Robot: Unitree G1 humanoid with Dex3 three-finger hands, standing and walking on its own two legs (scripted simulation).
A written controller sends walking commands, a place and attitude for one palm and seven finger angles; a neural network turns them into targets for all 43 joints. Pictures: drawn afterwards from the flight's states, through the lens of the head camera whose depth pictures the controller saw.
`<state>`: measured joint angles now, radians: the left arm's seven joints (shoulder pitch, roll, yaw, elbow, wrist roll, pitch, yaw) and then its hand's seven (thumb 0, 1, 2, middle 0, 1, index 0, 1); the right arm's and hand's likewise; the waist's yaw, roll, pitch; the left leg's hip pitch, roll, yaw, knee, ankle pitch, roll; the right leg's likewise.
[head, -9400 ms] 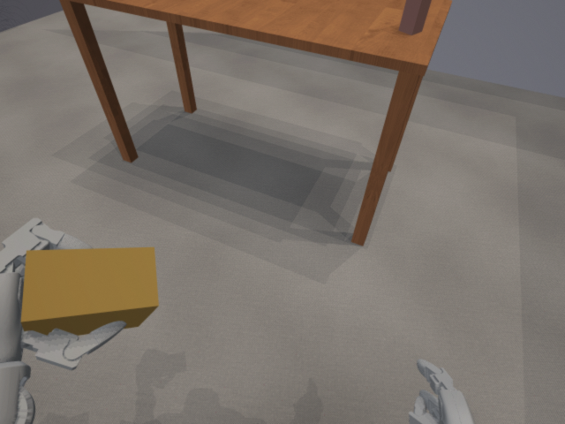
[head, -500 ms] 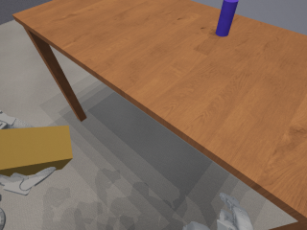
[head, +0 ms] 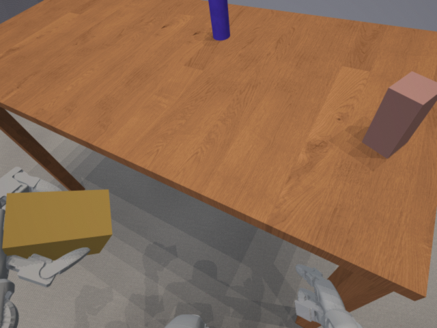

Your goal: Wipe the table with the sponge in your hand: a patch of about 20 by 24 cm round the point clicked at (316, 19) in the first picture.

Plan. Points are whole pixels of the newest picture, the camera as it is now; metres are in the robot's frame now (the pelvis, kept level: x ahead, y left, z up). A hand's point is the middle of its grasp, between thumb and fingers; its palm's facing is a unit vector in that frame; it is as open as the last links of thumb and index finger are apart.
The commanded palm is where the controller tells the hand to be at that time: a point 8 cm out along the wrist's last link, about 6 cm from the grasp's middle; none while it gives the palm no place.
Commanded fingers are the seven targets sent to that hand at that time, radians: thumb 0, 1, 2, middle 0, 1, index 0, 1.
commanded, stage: turn to face it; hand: left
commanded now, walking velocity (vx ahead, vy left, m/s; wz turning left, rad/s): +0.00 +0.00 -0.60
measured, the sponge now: (74, 226) +0.21 +0.23 +0.14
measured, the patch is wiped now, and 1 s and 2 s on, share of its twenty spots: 0.00 0.00 0.00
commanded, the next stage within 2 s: come to a stop and stand still in 1.14 s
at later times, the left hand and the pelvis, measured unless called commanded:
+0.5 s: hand (116, 200) +0.26 +0.18 +0.14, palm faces +0.13 -0.88 -0.45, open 10.5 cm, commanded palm +0.21 +0.24 +0.17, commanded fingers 0.00 0.10 1.30 -1.20 -1.60 -1.20 -1.60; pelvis -0.02 +0.02 -0.03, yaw -16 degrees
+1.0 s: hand (174, 194) +0.27 +0.10 +0.15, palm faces -0.16 -0.89 -0.42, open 10.5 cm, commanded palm +0.25 +0.16 +0.17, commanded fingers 0.00 0.10 1.30 -1.20 -1.60 -1.20 -1.60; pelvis -0.05 +0.03 -0.01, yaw -37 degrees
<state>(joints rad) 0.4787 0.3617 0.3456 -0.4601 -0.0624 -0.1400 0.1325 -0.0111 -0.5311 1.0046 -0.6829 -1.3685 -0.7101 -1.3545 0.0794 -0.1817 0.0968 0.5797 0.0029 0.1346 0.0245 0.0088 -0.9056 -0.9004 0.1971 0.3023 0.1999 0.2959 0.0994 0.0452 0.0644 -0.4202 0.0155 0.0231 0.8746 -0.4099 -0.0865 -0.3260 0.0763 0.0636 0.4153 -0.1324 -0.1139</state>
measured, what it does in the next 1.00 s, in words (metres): steps on the spot, turning right: left foot, then left foot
